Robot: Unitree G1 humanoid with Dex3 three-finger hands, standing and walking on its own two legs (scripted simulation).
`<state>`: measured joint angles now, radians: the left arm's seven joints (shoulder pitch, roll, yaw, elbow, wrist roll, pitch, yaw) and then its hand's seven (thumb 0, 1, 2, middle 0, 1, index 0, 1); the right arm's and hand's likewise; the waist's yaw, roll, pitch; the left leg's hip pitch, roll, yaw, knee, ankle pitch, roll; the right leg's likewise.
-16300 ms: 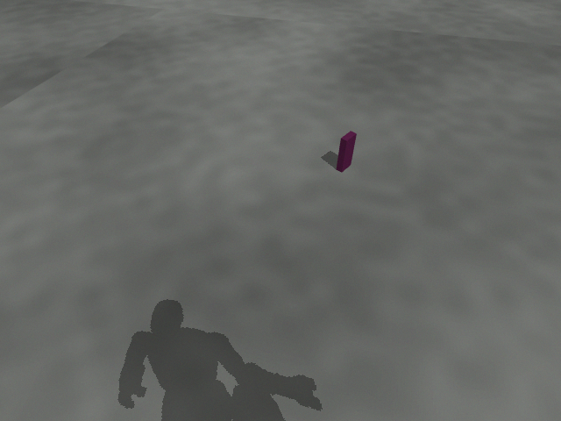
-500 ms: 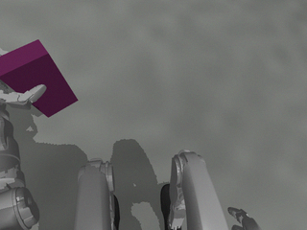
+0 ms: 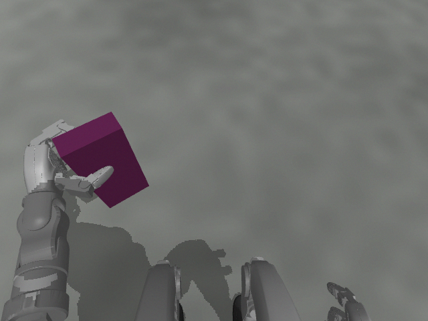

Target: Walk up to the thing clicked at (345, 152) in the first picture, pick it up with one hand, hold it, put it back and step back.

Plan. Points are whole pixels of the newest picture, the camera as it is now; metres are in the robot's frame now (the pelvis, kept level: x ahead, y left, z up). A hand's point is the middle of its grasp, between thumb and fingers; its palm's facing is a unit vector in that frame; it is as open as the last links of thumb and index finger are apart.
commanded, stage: hold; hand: left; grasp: from the side
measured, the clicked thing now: (110, 167) +0.42 +0.20 +0.00
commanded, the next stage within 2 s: crouch in 1.62 s
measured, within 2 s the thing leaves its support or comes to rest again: neither
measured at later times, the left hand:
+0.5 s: hand (63, 130) +0.40 +0.22 +0.14, palm faces +0.20 -0.98 -0.04, open 8.6 cm
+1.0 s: hand (60, 100) +0.41 +0.20 +0.19, palm faces +0.20 -0.98 -0.03, open 8.6 cm
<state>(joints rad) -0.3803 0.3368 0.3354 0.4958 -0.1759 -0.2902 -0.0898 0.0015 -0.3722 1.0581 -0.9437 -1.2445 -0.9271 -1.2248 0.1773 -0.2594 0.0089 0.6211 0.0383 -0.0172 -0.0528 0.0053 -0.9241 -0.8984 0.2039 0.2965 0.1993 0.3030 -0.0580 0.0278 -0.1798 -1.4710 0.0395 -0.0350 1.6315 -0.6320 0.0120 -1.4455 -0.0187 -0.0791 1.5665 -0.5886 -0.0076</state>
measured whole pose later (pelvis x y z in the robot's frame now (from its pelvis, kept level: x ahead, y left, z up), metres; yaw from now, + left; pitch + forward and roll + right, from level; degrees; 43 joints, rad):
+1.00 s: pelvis +0.06 +0.00 +0.14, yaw +1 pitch +12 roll -2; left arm -0.24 0.23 0.20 0.52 -0.16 -0.35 -0.02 0.00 -0.36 1.05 -0.93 -1.26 -0.91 -1.24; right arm 0.26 -0.22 0.00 0.67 0.00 -0.02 -0.03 0.01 -0.91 -0.90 0.20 0.30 0.20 0.30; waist -0.03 0.01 -0.08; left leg -0.71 0.03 0.00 0.98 -0.48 0.01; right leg -0.70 -0.01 -0.06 0.93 -0.44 0.00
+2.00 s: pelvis +0.04 -0.01 +0.15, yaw +2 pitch +11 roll -1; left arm -0.28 0.18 0.22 0.66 -0.13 -0.44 0.06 0.00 -0.37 1.06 -0.94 -1.26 -0.92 -1.24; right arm 0.22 -0.22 -0.01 0.67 -0.02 -0.03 -0.01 0.01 -0.86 -0.89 0.20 0.30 0.20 0.30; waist -0.03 -0.01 -0.05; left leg -0.70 0.02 0.00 0.94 -0.43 0.00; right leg -0.69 -0.01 -0.06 0.91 -0.41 -0.01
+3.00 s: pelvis -0.04 +0.00 -0.20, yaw -4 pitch +33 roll -7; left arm -1.00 0.70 0.60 1.39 0.01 -0.71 -0.04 0.00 -0.36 1.02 -0.96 -1.24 -0.94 -1.22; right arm 0.15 -0.29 0.14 0.71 -0.14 0.05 0.09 0.00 -0.91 -0.91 0.20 0.30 0.20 0.30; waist -0.25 -0.02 -0.03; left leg -2.19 0.04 -0.09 2.28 -0.69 0.02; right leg -2.15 -0.02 -0.11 2.18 -0.62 -0.02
